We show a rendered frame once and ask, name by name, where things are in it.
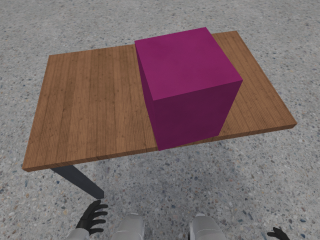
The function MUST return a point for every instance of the robot left forearm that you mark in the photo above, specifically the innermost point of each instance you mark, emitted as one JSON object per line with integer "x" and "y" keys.
{"x": 78, "y": 234}

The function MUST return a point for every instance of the robot left hand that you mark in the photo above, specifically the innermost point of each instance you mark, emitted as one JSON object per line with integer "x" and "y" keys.
{"x": 86, "y": 221}

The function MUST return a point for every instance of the right robot thigh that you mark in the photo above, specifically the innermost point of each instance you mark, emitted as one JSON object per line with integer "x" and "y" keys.
{"x": 205, "y": 228}

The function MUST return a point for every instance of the left robot thigh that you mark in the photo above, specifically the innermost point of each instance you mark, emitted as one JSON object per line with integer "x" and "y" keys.
{"x": 132, "y": 227}

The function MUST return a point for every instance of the robot right hand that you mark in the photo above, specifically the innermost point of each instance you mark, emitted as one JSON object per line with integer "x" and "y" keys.
{"x": 278, "y": 233}

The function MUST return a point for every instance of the robot thigh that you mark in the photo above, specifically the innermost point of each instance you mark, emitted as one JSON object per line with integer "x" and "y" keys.
{"x": 205, "y": 228}
{"x": 132, "y": 227}

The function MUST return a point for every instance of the table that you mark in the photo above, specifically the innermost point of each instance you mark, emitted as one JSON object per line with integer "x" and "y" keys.
{"x": 91, "y": 107}

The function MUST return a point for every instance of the carton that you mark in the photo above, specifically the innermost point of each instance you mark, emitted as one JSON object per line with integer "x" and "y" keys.
{"x": 189, "y": 86}

